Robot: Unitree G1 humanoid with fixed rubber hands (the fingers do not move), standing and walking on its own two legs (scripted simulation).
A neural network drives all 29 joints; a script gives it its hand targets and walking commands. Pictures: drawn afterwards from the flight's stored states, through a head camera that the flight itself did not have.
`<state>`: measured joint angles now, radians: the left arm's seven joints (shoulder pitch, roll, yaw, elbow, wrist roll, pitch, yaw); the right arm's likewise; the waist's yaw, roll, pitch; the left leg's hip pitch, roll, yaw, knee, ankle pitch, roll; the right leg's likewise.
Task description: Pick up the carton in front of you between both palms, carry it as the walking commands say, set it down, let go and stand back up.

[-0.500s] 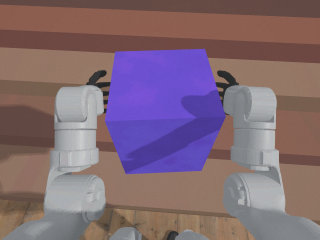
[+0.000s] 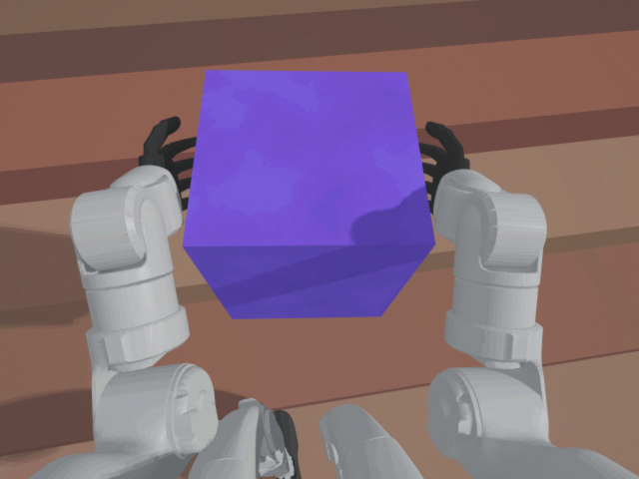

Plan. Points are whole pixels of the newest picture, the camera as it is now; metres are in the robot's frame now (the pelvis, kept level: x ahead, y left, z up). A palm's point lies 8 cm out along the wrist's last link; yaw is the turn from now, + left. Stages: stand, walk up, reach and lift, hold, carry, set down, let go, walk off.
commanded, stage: carry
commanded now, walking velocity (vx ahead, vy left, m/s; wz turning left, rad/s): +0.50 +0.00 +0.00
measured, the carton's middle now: (307, 212) +0.41 -0.04 +0.03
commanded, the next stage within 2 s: none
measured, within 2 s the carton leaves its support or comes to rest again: neither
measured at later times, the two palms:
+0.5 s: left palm out of the picture +0.66 +0.19 +0.33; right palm out of the picture +0.72 -0.10 +0.34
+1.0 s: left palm out of the picture +1.01 +0.19 +0.42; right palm out of the picture +0.96 -0.11 +0.42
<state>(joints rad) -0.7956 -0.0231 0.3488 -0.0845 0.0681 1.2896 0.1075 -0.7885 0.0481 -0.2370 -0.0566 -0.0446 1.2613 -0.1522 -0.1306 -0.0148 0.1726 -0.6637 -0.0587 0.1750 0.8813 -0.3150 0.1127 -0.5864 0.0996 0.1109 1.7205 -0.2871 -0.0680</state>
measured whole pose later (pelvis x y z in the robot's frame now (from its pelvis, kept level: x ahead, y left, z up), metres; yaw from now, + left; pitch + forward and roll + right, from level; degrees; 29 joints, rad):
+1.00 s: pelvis +0.59 +0.08 +0.28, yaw +0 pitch +5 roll +3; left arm -0.92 0.03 0.40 0.10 0.10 1.38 0.11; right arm -0.89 0.00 -0.21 0.13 0.00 1.33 -0.20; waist -0.18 -0.03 0.08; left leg -0.58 0.01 0.19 0.77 -0.28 0.08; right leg -0.66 0.06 0.05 1.72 -0.26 -0.08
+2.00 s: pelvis +1.17 +0.02 +0.53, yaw +1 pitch +3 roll +4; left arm -0.89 0.05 0.36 0.22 0.11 1.36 0.09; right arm -0.88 -0.01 -0.18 0.23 -0.02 1.35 -0.17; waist -0.16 -0.03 -0.01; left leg -0.57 -0.03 0.18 0.85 -0.35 0.10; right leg -0.60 0.05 0.08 1.68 -0.25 -0.06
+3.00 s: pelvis +1.78 -0.06 +0.70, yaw +0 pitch +4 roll +0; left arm -0.87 0.05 0.28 0.33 0.07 1.34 0.11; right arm -0.90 -0.02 -0.25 0.37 -0.10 1.32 -0.11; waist -0.02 -0.01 -0.12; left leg -0.47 0.01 0.16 0.57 -0.17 0.09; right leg -0.35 -0.01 -0.03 1.11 -0.46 -0.01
